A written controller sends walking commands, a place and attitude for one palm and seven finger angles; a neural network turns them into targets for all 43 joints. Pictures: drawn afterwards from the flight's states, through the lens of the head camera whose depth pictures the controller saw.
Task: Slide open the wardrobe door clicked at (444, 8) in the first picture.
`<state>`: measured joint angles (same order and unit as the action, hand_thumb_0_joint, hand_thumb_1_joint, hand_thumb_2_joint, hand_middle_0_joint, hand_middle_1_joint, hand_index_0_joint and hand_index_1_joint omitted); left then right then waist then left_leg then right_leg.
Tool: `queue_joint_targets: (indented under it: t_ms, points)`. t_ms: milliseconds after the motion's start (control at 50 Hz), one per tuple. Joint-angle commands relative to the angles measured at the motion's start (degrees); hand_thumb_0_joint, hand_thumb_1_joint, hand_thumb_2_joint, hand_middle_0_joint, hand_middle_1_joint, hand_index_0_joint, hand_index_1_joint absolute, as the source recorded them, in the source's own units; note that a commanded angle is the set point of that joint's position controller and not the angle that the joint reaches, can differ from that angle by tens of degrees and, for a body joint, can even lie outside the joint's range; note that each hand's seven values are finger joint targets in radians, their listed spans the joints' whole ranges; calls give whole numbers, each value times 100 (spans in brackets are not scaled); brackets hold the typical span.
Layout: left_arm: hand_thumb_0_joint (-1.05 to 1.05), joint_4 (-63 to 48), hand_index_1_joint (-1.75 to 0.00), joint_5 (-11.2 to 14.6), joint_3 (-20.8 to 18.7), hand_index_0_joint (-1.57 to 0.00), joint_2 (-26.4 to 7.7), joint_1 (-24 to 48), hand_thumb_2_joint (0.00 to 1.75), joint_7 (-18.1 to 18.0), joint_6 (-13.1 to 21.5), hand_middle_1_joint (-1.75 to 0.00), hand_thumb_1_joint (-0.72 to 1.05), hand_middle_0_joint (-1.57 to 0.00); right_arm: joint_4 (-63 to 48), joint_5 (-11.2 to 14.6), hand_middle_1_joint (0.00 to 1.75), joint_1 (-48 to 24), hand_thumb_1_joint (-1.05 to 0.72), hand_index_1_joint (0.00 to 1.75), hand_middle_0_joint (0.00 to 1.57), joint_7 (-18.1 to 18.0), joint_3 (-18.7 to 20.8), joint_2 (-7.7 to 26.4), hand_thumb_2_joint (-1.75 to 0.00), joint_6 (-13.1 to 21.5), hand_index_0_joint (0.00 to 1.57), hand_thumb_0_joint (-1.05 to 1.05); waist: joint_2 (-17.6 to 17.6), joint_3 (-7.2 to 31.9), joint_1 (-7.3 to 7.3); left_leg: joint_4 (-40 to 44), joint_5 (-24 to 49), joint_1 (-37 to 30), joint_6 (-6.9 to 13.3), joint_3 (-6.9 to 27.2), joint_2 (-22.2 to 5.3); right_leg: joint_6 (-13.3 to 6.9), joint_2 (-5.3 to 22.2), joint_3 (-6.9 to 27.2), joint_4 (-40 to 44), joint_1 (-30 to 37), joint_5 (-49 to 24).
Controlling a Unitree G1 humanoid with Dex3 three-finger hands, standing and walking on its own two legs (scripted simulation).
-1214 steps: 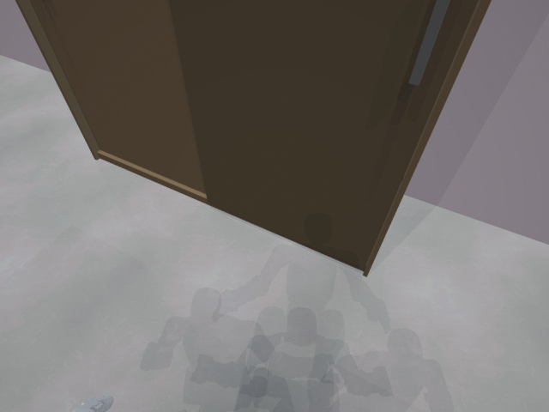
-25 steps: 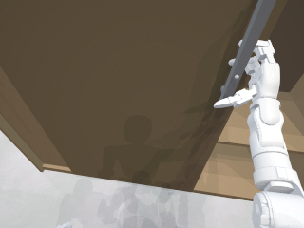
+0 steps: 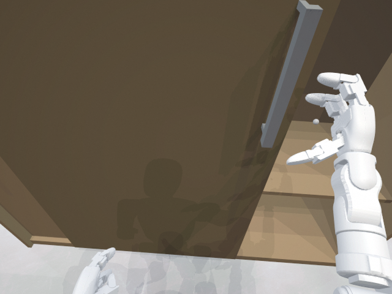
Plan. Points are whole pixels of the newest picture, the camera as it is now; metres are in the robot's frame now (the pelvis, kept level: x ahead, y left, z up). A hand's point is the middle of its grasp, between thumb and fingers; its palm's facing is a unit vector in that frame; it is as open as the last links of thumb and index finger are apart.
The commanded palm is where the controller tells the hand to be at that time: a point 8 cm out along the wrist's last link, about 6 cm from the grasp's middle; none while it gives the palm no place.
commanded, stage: slip the hand off the handle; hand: right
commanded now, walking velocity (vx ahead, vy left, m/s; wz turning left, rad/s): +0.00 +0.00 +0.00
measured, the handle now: (281, 84) +0.43 -0.13 +0.25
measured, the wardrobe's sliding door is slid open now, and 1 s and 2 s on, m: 0.52 0.52 0.52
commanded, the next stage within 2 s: draw the hand back to the body in 0.88 s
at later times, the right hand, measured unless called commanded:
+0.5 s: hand (332, 150) +0.30 -0.19 +0.22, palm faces +0.10 +0.99 -0.08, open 14.7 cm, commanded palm +0.27 -0.24 +0.20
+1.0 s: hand (354, 187) +0.22 -0.19 +0.22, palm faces +0.11 +0.99 -0.10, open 14.7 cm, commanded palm +0.21 -0.24 +0.20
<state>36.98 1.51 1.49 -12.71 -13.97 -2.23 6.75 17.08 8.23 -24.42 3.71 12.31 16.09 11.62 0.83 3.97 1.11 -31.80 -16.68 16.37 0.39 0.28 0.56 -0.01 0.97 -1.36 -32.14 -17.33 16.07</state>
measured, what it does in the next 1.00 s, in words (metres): stands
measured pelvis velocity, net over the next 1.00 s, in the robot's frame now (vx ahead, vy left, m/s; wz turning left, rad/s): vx -0.02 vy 0.02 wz -0.04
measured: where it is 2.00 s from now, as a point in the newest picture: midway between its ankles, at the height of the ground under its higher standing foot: outside the picture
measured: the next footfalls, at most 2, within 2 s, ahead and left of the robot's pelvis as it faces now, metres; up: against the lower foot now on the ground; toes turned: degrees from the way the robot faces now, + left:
none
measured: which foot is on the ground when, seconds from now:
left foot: down 0.00-1.00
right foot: down 0.00-1.00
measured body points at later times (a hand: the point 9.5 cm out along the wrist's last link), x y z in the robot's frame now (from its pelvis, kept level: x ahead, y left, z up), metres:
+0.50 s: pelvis -0.01 +0.00 +0.00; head -0.03 +0.02 +0.45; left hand +0.15 +0.24 -0.09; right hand +0.29 -0.25 +0.22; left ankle +0.00 +0.12 -0.73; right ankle +0.01 -0.12 -0.73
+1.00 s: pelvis -0.02 +0.02 +0.00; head -0.06 +0.03 +0.45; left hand +0.19 +0.22 -0.07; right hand +0.21 -0.25 +0.23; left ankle +0.00 +0.12 -0.73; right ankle +0.01 -0.12 -0.73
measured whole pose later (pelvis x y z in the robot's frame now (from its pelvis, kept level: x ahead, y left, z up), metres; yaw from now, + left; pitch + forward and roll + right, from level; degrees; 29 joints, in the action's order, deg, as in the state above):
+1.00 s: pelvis -0.02 +0.02 +0.00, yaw -2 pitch -4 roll +0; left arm 37.4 1.5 3.8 -14.0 -11.8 -4.8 12.7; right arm -8.2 16.9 -1.3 13.2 14.4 16.5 8.1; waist 2.4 2.5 4.6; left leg -32.6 -16.6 12.7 1.5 -2.5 0.8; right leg 1.1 1.1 1.4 -32.9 -14.5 15.0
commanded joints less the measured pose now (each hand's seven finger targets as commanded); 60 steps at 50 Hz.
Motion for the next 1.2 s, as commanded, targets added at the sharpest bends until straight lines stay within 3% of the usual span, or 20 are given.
queue_joint_targets:
  t_ms: [0, 40, 140, 200, 340, 460, 500, 580, 600, 660, 700, 740, 820, 920, 940, 980, 1000, 1020, 1100, 1180]
  points:
    - [0, -615, -30, 72, -295, -20, -867, 257, 90, -137, 284, -30, 90, -20, -1118, 167, 115, -2555, 55, 115, 25, 360, 144, 1059, -20, 307, 25, 0, -30, 1065, -234, 456, 1477, 72, 107, -124, 86, -136, -30, 96, 276, 817, -1363]
    - [0, -628, -30, 94, -271, -20, -844, 300, 90, -170, 309, -30, 90, -20, -1116, 286, 115, -2621, 55, 115, 25, 479, 147, 1021, -20, 260, 25, 0, 15, 1158, -203, 474, 1326, 46, 107, -115, 58, -142, -62, 113, 293, 804, -1172]
    - [0, -590, -30, 84, -249, -20, -878, 297, 90, -241, 307, -30, 90, -20, -835, 426, 115, -2602, 55, 115, 25, 643, 742, 1616, -20, 281, 25, 0, -13, 1280, -98, 458, 1363, -185, 114, -82, 34, -161, -104, 104, 288, 595, -1130]
    - [0, -791, -30, 98, -269, -20, -842, 376, 90, -169, 396, -30, 90, -20, -1206, 510, 115, -2017, 55, 115, 25, 791, 451, 1179, -20, 391, 25, 0, 162, 1441, 13, 352, 1559, -256, 137, -141, 55, -146, -107, 92, 263, 728, -1370]
    - [0, -963, -30, 85, -253, -20, -860, 555, 90, -112, 504, -30, 90, -20, -2156, 626, 115, -993, 55, 115, 25, 723, 698, 1230, -20, 270, 25, 0, -6, 1172, 193, 351, 1286, -279, 116, -165, 56, -133, -82, 97, 370, 563, -1118]
    - [0, -925, -30, 41, -201, -20, -800, 702, 90, -140, 632, -30, 90, -20, -2970, 558, 115, -543, 55, 115, 25, 538, 623, 1143, -20, 246, 25, 0, 139, 1049, 181, 407, 1050, -217, 114, -172, 69, -132, -90, 105, 398, 700, -954]
    - [0, -901, -30, 30, -198, -20, -822, 722, 90, -154, 643, -30, 90, -20, -2999, 588, 115, -259, 55, 115, 25, 563, 688, 1203, -20, 214, 25, 0, -46, 946, 181, 470, 988, -210, 82, -155, 71, -154, -85, 79, 389, 660, -861]
    - [0, -911, -30, 55, -122, -20, -744, 850, 90, -176, 709, -30, 90, -20, -3239, 709, 115, 38, 55, 115, 25, 704, 463, 938, -20, 93, 25, 0, 93, 642, 171, 566, 700, -139, 79, -153, 46, -140, -119, 94, 459, 599, -558]
    - [0, -907, -30, 56, -132, -20, -773, 855, 90, -191, 716, -30, 90, -20, -3200, 747, 115, 188, 55, 115, 25, 718, 553, 1013, -20, 48, 25, 0, -129, 566, 190, 625, 636, -132, 59, -143, 54, -152, -110, 98, 460, 569, -497]
    - [0, -933, -30, 67, -76, -20, -731, 945, 90, -212, 760, -30, 90, -20, -3426, 809, 115, 284, 55, 115, 25, 795, 436, 907, -20, -25, 25, 0, 26, 441, 189, 679, 401, -82, 63, -129, 35, -148, -135, 123, 496, 559, -313]
    - [0, -900, -30, 54, -74, -20, -765, 951, 90, -247, 774, -30, 90, -20, -3377, 862, 115, 418, 55, 115, 25, 788, 624, 1075, -20, -81, 25, 0, -220, 376, 208, 775, 240, -71, 32, -87, 26, -166, -142, 120, 473, 511, -202]
    - [0, -912, -30, 64, -46, -20, -739, 1004, 90, -270, 797, -30, 90, -20, -3429, 896, 115, 318, 55, 115, 25, 830, 587, 1045, -20, -101, 25, 0, -75, 302, 200, 822, 40, -51, 31, -43, -12, -161, -161, 125, 483, 456, -71]
    - [0, -937, -30, 55, -21, -20, -709, 1063, 90, -272, 865, -30, 90, -20, -3680, 900, 115, 444, 55, 115, 25, 893, 530, 990, -20, -37, 25, 0, 197, 448, 226, 783, 90, -157, 48, -28, -38, -158, -182, 122, 446, 543, -156]
    - [0, -900, -30, 35, -18, -20, -733, 1008, 90, -293, 970, -30, 90, -20, -3738, 944, 115, 506, 55, 115, 25, 950, 485, 964, -20, -28, 25, 0, 58, 358, 208, 747, 268, -121, 33, -48, -31, -169, -174, 165, 412, 531, -238]
    - [0, -870, -30, 34, -32, -20, -748, 989, 90, -301, 977, -30, 90, -20, -3667, 970, 115, 603, 55, 115, 25, 936, 694, 1135, -20, -48, 25, 0, -56, 366, 252, 767, 197, -169, 25, -27, -42, -156, -171, 169, 412, 460, -199]
    - [0, -872, -30, 39, -25, -20, -741, 1038, 90, -312, 983, -30, 90, -20, -3686, 956, 115, 538, 55, 115, 25, 956, 604, 1060, -20, -78, 25, 0, 101, 351, 249, 767, 112, -132, 36, -29, -47, -151, -185, 156, 425, 471, -161]
    - [0, -879, -30, 158, -33, -20, -778, 1132, 90, -316, 944, -30, 90, -20, -3079, 918, 115, 1220, 55, 115, 25, 976, 785, 1379, -20, -944, 25, 0, 184, 479, 482, 768, 195, -371, 51, -14, -90, -170, -128, 149, 562, 384, -62]
    - [0, -1016, -30, 214, 17, -20, -738, 1235, 90, -323, 896, -30, 90, -20, -3680, 948, 115, 1030, 55, 115, 25, 1022, 609, 1197, -20, -1349, 25, 0, 352, 484, 426, 783, 373, -500, 35, -69, -129, -190, -145, 131, 633, 470, -205]
    - [0, -1128, -30, 239, 54, -20, -784, 1515, 90, -371, 876, -30, 90, -20, -4337, 1167, 115, 1031, 55, 115, 25, 985, 1239, 1664, -20, -2722, 25, 0, 96, 958, 577, 775, 1037, -852, 8, -138, -85, -234, -174, 168, 612, 740, -850]
    - [0, -1077, -30, 203, 39, -20, -819, 1332, 90, -337, 926, -30, 90, -20, -4757, 1360, 115, 1241, 55, 115, 25, 956, 1325, 1428, -20, -2849, 25, 0, -98, 826, 425, 696, 1543, -673, -20, -252, -14, -202, -160, 196, 524, 1008, -1272]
